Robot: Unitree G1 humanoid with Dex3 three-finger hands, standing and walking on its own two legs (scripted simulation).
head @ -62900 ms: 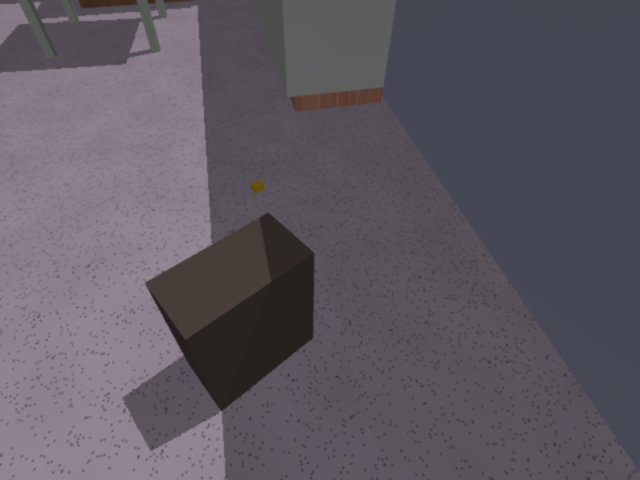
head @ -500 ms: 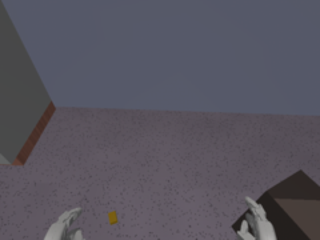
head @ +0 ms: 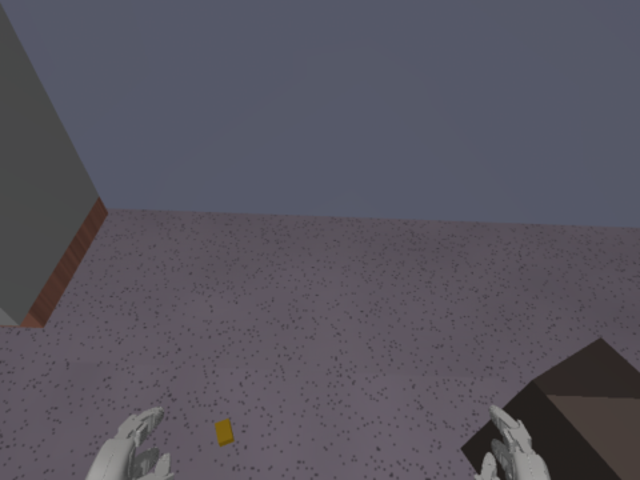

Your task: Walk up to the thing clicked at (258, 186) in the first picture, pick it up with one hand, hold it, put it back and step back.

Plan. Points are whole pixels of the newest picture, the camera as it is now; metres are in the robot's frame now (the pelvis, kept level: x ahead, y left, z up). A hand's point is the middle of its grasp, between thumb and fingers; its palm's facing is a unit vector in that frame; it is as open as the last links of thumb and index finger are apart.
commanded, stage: home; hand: left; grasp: from above
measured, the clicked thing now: (224, 432) +0.40 +0.25 -0.70
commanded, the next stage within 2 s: stand in 1.32 s
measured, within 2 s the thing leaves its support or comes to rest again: neither
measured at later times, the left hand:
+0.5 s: hand (167, 479) +0.17 +0.18 -0.05, palm faces +0.04 -0.98 -0.20, open 8.1 cm
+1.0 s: hand out of the picture +0.16 +0.18 -0.05, palm faces +0.04 -0.98 -0.21, open 8.0 cm
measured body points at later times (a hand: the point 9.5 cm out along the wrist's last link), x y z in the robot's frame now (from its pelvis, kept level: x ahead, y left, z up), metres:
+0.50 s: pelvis +0.00 +0.00 +0.00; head +0.02 +0.00 +0.45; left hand +0.16 +0.23 -0.03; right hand +0.16 -0.25 -0.06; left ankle +0.01 +0.12 -0.68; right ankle +0.00 -0.14 -0.68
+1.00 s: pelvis +0.00 +0.00 +0.00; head +0.02 +0.00 +0.45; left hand +0.16 +0.23 -0.03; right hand +0.16 -0.25 -0.07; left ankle +0.01 +0.12 -0.68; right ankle +0.00 -0.14 -0.68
